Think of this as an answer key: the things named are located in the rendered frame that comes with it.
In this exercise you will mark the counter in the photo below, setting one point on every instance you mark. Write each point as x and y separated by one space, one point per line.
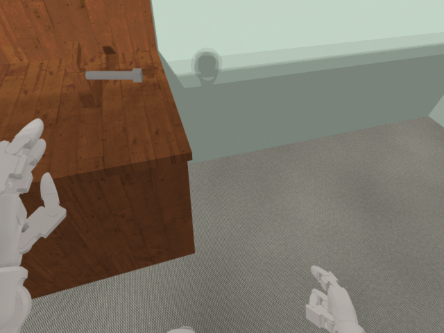
116 150

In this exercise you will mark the tap lever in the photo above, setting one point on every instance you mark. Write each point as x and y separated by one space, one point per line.
136 75

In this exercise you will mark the right robot hand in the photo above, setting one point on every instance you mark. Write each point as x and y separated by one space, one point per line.
326 311

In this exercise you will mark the robot left forearm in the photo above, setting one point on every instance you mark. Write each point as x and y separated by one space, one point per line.
15 299

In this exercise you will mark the left robot hand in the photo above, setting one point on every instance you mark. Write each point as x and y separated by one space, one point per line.
17 160

